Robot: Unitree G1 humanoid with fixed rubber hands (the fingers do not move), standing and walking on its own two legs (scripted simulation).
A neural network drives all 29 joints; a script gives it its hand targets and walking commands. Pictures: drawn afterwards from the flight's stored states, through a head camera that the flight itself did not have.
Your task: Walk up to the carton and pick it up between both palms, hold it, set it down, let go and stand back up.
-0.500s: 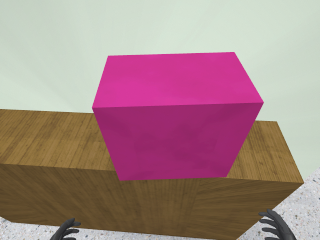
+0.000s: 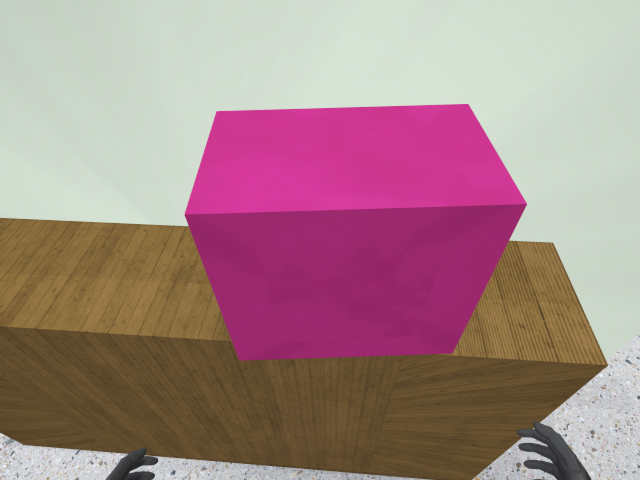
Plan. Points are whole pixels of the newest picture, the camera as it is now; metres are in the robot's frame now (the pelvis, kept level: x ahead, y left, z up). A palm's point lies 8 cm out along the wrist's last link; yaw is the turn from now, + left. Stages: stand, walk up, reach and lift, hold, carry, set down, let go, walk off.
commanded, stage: stand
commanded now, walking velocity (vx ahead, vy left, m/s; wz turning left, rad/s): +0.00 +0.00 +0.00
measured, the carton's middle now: (344, 242) +0.39 -0.01 +0.11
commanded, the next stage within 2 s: walk up in 1.00 s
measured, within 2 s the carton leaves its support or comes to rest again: neither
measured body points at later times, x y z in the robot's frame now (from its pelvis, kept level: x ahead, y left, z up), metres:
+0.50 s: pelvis +0.00 +0.00 +0.00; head +0.00 +0.00 +0.45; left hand +0.12 +0.29 -0.10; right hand +0.15 -0.28 -0.08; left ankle +0.00 +0.12 -0.72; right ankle +0.00 -0.12 -0.72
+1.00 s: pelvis -0.01 +0.00 +0.00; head -0.01 +0.00 +0.45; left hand +0.12 +0.30 -0.10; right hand +0.13 -0.29 -0.09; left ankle +0.00 +0.12 -0.72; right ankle +0.00 -0.12 -0.72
